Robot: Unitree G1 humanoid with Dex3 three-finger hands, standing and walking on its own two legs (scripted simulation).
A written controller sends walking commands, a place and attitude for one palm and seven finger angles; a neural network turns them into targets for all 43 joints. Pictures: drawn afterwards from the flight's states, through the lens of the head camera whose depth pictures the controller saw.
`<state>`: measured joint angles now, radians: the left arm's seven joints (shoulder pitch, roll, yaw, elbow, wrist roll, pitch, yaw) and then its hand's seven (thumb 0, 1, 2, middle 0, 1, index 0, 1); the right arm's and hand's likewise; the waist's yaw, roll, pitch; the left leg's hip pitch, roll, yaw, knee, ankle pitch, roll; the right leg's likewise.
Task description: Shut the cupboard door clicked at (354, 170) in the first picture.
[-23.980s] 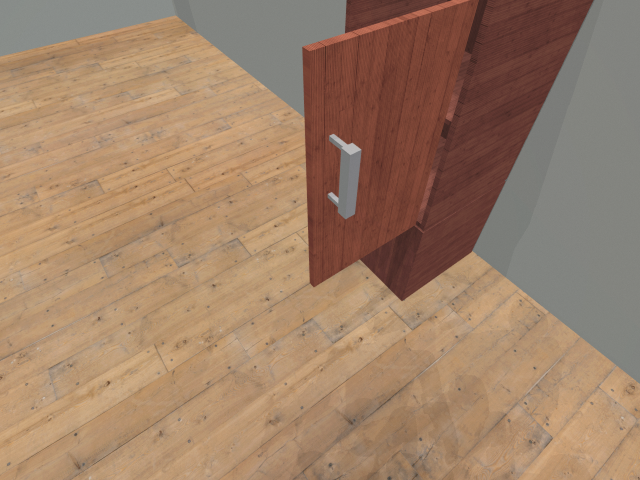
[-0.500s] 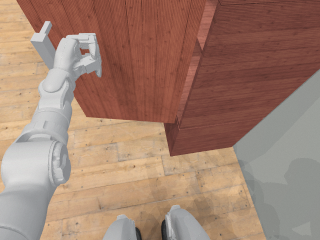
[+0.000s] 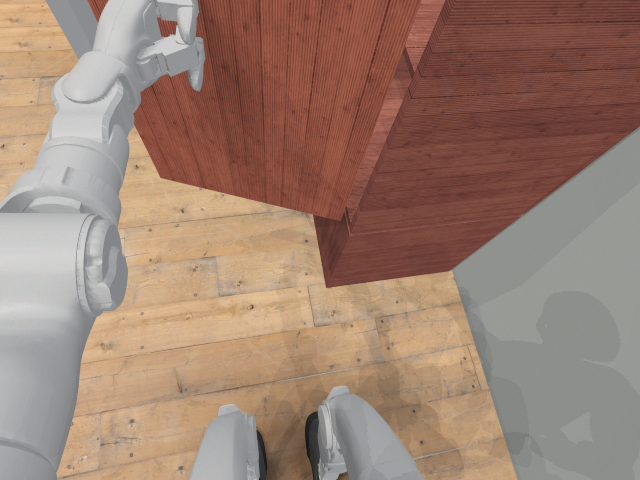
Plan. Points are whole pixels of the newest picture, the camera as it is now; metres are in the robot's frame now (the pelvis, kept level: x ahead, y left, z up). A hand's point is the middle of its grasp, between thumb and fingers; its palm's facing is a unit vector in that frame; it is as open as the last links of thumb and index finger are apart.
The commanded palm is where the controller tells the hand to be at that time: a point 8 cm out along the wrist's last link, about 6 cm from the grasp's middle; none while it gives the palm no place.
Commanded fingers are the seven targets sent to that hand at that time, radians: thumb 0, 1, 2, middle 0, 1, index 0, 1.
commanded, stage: push the door shut along its arc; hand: left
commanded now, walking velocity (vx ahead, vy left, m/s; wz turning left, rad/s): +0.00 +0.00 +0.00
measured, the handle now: (97, 28) +0.62 +0.16 +0.11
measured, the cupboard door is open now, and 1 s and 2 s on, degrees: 68 55 55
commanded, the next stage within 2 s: pull the fist back off the door in 0.16 s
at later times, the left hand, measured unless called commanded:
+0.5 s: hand (224, 22) +0.62 +0.03 +0.12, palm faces +0.08 -1.00 +0.02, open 2.7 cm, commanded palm +0.58 +0.06 +0.12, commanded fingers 0.00 0.90 0.90 -1.30 -1.50 -1.30 -1.50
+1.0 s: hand (225, 92) +0.53 +0.04 +0.10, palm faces +0.02 -1.00 +0.00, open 3.1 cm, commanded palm +0.49 +0.08 +0.12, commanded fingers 0.00 0.90 0.90 -1.30 -1.50 -1.30 -1.50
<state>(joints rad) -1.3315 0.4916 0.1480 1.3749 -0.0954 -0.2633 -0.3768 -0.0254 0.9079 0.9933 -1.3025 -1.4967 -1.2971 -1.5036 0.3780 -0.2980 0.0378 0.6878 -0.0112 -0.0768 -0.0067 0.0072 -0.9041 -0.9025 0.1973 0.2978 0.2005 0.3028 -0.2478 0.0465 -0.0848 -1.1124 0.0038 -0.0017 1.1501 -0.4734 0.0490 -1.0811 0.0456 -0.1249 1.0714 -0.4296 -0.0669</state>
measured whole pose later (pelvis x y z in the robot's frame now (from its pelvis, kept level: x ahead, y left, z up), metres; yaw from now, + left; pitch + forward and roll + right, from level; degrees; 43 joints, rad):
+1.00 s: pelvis +0.04 -0.01 +0.04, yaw -1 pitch +20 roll -1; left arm -0.84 0.12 0.18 1.07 -0.04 -0.39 0.17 0.01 0.90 0.90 -1.30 -1.50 -1.30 -1.50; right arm 0.42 -0.27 -0.04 0.63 -0.05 0.03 0.11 0.01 -0.91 -0.90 0.19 0.30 0.20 0.30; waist -0.15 0.04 -0.14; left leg -0.82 0.00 0.04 0.94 -0.47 0.03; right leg -0.82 0.06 -0.07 0.91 -0.44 -0.07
